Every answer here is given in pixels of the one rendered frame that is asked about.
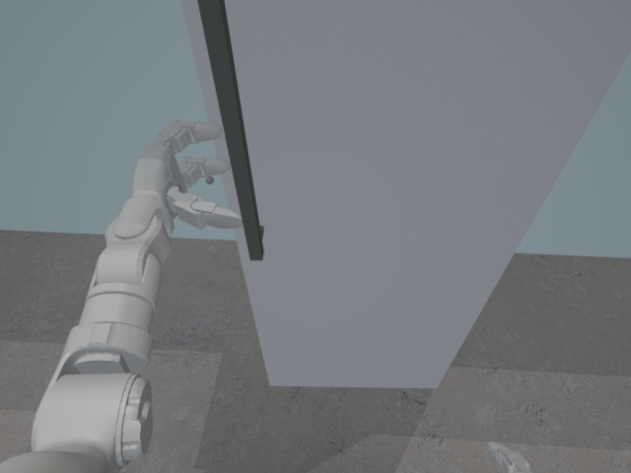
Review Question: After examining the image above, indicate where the left robot upper arm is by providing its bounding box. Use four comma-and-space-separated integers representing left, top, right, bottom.
0, 372, 153, 473

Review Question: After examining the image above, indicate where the robot left hand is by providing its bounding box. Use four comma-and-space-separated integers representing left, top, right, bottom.
131, 119, 243, 230

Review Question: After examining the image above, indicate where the fridge door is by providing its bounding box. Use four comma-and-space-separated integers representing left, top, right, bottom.
180, 0, 631, 388

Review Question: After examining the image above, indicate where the robot right hand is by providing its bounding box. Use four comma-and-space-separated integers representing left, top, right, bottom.
487, 441, 532, 473

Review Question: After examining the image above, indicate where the handle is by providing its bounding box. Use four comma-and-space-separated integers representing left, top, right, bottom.
197, 0, 264, 260

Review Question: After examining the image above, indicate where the left robot forearm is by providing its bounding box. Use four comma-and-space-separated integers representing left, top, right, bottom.
31, 196, 174, 452

